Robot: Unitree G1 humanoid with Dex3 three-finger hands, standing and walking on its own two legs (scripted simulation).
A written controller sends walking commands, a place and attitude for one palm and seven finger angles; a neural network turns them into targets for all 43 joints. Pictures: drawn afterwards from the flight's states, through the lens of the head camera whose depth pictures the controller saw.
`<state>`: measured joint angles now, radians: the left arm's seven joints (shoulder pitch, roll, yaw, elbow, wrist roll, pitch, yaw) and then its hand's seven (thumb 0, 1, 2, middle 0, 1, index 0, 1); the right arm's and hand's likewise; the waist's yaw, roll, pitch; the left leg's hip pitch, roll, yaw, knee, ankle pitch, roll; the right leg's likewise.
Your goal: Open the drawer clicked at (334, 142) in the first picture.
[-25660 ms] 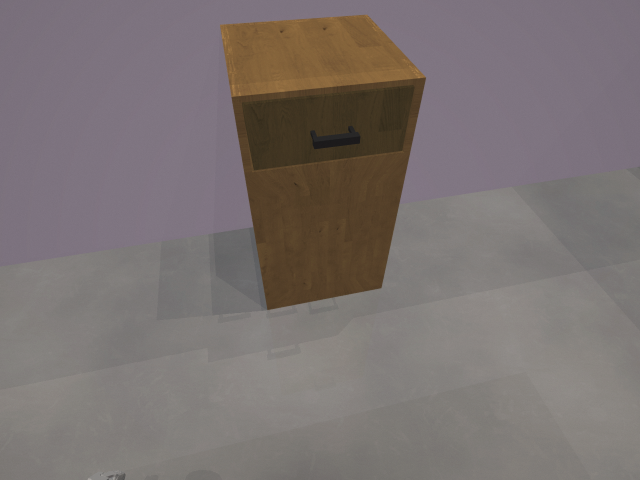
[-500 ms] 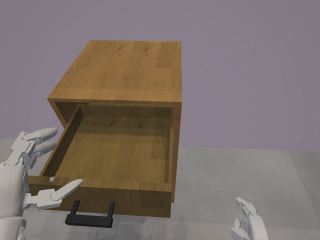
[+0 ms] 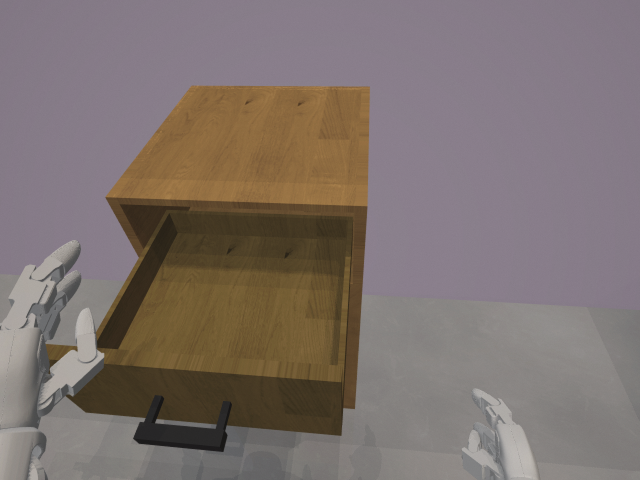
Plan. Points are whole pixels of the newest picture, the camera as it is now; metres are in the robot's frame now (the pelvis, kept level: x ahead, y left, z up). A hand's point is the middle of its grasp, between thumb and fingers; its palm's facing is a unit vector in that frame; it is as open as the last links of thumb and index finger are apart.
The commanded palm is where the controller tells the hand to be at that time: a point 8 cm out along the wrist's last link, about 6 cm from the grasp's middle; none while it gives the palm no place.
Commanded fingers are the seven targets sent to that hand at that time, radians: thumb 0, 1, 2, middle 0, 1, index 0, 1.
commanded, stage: step back with the hand held close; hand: left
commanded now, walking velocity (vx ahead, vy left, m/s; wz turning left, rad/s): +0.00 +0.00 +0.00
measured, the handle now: (186, 421) +0.19 +0.21 -0.04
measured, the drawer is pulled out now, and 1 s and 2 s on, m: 0.29 0.29 0.29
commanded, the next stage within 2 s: stop stepping back and stand still in 1.44 s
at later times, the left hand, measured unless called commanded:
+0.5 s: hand (75, 385) +0.16 +0.25 +0.14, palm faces +0.27 -0.81 -0.53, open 7.4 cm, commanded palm +0.09 +0.29 +0.17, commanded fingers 0.00 0.90 0.90 -0.20 -0.30 -0.20 -0.30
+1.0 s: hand (2, 432) +0.11 +0.27 +0.16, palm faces +0.37 -0.80 -0.47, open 7.4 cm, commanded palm +0.04 +0.31 +0.17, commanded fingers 0.00 0.90 0.90 -0.20 -0.30 -0.20 -0.30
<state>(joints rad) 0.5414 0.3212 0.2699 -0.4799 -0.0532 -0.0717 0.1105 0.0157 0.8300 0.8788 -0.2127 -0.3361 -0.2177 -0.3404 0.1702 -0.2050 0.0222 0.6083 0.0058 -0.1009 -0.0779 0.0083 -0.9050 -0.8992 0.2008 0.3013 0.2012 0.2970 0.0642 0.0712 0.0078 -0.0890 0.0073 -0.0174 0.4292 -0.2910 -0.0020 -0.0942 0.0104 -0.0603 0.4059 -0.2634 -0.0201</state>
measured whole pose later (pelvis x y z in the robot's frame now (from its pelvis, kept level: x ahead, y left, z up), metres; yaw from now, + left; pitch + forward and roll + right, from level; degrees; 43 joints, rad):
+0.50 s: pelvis -0.04 +0.01 +0.00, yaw +0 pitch +2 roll +0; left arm 0.66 0.40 0.35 -0.58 -0.04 -0.17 0.12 0.02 0.88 0.90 -0.21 -0.30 -0.22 -0.30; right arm 0.16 -0.23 -0.03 0.55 0.02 -0.01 -0.09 0.01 -0.91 -0.90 0.20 0.30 0.20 0.30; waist 0.00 0.03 0.04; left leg -0.28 -0.02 -0.01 0.49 -0.25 0.02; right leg -0.29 -0.01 -0.05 0.47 -0.22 0.00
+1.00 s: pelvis -0.09 +0.03 -0.01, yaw +1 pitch +2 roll -2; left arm 0.62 0.41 0.39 -0.65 -0.02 -0.21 0.17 0.02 0.88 0.90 -0.21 -0.30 -0.22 -0.30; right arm 0.20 -0.18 0.00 0.56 0.00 -0.09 -0.09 0.01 -0.90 -0.90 0.20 0.30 0.20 0.30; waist -0.01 -0.01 0.03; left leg -0.42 -0.01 -0.02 0.59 -0.22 0.04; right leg -0.40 0.01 -0.03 0.72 -0.34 0.01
